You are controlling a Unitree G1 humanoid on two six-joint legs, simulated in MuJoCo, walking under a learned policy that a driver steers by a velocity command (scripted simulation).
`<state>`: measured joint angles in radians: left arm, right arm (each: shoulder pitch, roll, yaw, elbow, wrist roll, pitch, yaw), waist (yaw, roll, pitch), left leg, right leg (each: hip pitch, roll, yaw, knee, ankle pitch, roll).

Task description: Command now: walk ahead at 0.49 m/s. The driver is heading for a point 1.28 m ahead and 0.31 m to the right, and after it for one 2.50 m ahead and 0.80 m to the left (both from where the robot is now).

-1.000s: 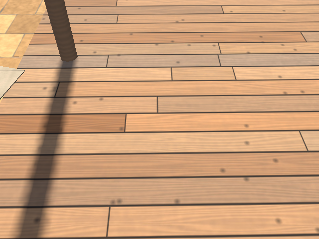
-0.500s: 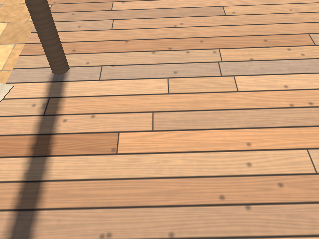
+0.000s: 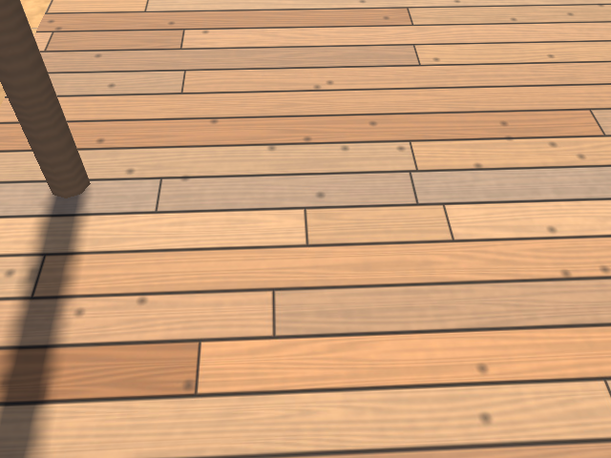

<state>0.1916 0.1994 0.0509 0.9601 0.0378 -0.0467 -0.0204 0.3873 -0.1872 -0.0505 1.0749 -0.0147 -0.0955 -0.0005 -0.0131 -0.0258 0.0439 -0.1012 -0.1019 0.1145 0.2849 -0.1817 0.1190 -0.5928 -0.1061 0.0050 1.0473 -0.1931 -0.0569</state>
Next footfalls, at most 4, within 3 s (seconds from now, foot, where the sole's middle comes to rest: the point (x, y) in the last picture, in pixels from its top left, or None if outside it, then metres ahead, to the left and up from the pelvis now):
0.28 right None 0.34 -0.12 -0.78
0.84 left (286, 391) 0.65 0.06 -0.78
1.40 right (350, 289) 0.93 -0.10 -0.78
2.02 left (283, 276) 0.98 0.07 -0.78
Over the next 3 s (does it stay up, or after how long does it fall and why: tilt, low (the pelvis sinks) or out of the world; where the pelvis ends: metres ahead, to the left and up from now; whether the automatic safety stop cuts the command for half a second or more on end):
stays up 1.02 -0.20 -0.01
